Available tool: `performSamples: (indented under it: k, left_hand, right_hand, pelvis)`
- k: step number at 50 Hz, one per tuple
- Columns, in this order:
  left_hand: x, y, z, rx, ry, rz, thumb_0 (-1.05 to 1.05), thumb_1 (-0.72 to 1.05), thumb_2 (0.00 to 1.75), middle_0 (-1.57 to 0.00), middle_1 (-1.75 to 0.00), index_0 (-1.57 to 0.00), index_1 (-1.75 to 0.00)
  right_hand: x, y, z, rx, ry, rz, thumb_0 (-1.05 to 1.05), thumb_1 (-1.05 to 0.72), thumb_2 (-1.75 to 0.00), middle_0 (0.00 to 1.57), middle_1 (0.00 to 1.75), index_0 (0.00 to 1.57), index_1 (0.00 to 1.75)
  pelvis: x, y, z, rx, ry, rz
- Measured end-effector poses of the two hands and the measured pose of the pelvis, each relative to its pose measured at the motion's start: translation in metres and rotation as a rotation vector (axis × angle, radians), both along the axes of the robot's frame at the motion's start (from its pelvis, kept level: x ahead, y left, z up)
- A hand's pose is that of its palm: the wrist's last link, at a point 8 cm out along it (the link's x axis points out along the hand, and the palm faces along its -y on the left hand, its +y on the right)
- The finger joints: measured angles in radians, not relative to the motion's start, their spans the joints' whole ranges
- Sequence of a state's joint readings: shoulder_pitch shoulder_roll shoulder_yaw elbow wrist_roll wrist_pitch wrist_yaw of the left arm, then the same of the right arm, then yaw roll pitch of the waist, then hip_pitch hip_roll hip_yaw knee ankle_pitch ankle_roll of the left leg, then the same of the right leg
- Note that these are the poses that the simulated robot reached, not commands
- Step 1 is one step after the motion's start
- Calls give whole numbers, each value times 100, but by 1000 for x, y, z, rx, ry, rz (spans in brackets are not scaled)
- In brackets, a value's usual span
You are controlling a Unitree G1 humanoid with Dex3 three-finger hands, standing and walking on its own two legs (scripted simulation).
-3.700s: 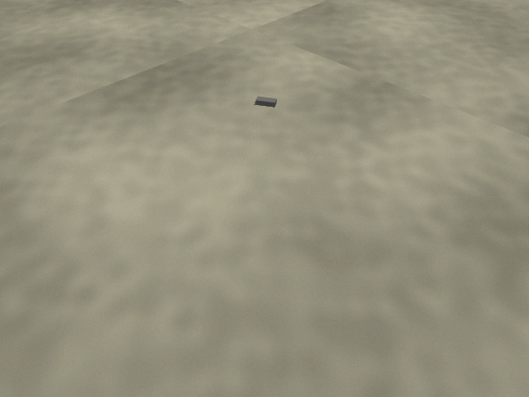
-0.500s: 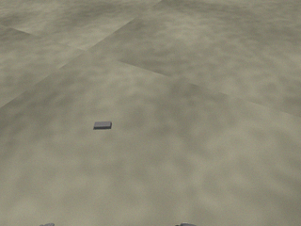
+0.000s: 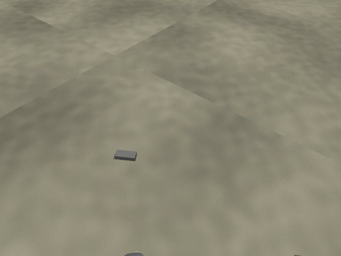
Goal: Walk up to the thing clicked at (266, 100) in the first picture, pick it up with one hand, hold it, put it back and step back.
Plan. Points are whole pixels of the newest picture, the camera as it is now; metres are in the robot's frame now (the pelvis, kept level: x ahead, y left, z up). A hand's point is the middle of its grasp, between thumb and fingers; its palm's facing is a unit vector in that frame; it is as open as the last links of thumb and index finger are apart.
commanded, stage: walk up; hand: left
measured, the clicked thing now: (126, 155) +0.85 +0.34 -0.74
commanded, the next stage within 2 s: none
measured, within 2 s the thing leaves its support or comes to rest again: neither
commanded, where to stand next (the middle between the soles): +0.49 +0.12 m, yaw -3 degrees
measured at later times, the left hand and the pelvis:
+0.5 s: hand (73, 212) +0.25 +0.29 -0.11, palm faces -0.02 -0.89 -0.45, open 7.3 cm; pelvis +0.18 +0.01 +0.00, yaw -1 degrees
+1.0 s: hand (65, 168) +0.40 +0.38 -0.14, palm faces -0.09 -0.92 -0.39, open 7.4 cm; pelvis +0.34 +0.10 +0.01, yaw -2 degrees
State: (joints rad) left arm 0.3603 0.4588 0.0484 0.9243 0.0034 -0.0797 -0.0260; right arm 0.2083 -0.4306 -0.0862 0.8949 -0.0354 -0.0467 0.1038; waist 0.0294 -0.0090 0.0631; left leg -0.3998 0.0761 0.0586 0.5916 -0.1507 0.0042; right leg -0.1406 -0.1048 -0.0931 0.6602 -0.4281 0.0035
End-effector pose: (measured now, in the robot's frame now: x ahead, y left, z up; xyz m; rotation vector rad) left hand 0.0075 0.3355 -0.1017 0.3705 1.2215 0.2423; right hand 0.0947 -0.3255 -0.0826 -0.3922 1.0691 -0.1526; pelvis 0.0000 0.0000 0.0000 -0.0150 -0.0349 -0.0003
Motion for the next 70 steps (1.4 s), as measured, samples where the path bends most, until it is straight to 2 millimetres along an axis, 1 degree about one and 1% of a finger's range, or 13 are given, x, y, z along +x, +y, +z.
performSamples:
  k: [3, 10, 16, 21, 27, 32, 37, 41, 45, 51, 59, 63, 70]
  left_hand:
    - [25, 9, -4, -9, 31, -8, 1, 91, 90, -21, -30, -20, -30]
    - [97, 12, 7, -37, -9, -50, 1, 91, 90, -21, -30, -20, -30]
    - [159, 5, 17, -15, -31, -79, 0, 91, 90, -21, -30, -20, -30]
    - [208, -3, 20, 41, -96, -86, 0, 91, 90, -21, -30, -20, -30]
    - [237, -4, 38, 55, -125, -62, 0, 91, 90, -21, -30, -20, -30]
    - [253, 13, 41, 58, -96, -57, 0, 90, 90, -21, -30, -21, -30]
    - [273, 44, 28, 47, -70, -41, 0, 90, 90, -21, -30, -21, -30]
    - [300, 76, 4, 36, -34, -40, 0, 90, 90, -21, -30, -21, -30]
    - [338, 88, -4, 17, -7, -54, 1, 91, 90, -21, -30, -20, -30]
    - [395, 86, 4, -24, -30, -104, 0, 91, 90, -21, -30, -20, -30]
    - [466, 73, 9, 19, -73, -144, 0, 91, 90, -21, -30, -20, -30]
    - [490, 66, 11, 18, -119, -138, 0, 91, 90, -21, -30, -20, -30]
    - [512, 73, 14, 9, -129, -146, 0, 90, 90, -21, -30, -21, -30]
  right_hand:
    - [24, 17, 8, 5, -51, -15, 0, -91, -90, 20, 30, 20, 30]
    - [48, 35, 13, 25, -24, -48, 0, -91, -90, 21, 30, 21, 30]
    - [66, 28, -6, 52, 31, -79, 0, -91, -90, 21, 30, 21, 30]
    - [97, 15, -36, 73, 73, -92, 1, -91, -90, 21, 30, 21, 30]
    - [151, 22, -34, 91, 84, -57, 1, -91, -90, 20, 30, 20, 30]
    - [194, 31, -23, 85, 67, -37, 1, -91, -90, 20, 30, 20, 30]
    - [235, 46, -13, 43, 59, -25, 1, -91, -90, 20, 30, 20, 30]
    - [268, 65, -8, -5, 16, -36, 1, -91, -90, 20, 30, 20, 30]
    - [279, 84, 2, -13, -11, -76, 0, -91, -90, 20, 30, 21, 30]
    - [283, 101, 5, -2, 60, -105, 0, -91, -90, 21, 30, 21, 30]
    - [307, 100, -28, 39, 126, -146, 1, -91, -90, 21, 30, 21, 30]
    - [335, 106, -41, 59, 130, -145, 1, -91, -90, 20, 30, 21, 30]
    - [378, 121, -36, 58, 73, -113, 1, -91, -90, 20, 30, 21, 30]
  pelvis:
    - [20, 11, 3, -7, -5, -3]
    - [70, 22, 15, 18, -8, -16]
    - [116, 18, 12, 37, -10, -23]
    - [156, 6, -4, 23, -16, -24]
    - [190, 11, 7, 16, -15, -12]
    - [219, 23, 12, 6, -5, -9]
    - [253, 46, 7, -12, 0, -5]
    - [284, 72, -5, 8, -6, -11]
    - [308, 88, -2, 3, -7, -20]
    - [344, 98, 10, 14, 1, -31]
    - [392, 92, -2, 28, -5, -45]
    - [405, 91, -5, 20, -22, -52]
    - [421, 105, -1, 19, -12, -60]
